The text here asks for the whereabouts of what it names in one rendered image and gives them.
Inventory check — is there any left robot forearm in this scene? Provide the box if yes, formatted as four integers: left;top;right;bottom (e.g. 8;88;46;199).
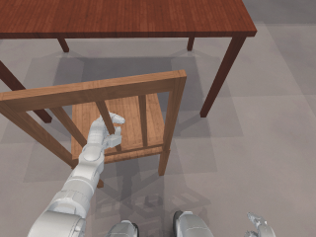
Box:
27;142;105;237

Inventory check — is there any left robot upper arm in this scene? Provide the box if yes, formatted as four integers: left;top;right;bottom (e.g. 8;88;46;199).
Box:
30;210;86;237

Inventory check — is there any table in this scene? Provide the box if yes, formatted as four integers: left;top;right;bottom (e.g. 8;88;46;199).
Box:
0;0;257;123

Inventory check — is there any robot right foot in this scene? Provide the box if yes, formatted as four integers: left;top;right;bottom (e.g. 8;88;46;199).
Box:
173;210;183;237

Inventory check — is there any left robot hand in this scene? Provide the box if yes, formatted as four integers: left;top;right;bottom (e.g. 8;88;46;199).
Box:
87;112;125;149

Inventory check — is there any right robot hand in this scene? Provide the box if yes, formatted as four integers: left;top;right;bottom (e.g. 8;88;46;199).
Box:
244;212;276;237

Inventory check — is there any robot left thigh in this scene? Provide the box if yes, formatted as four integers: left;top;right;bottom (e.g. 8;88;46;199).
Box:
105;222;137;237

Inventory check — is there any chair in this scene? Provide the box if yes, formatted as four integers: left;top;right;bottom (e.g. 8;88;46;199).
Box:
0;69;187;189

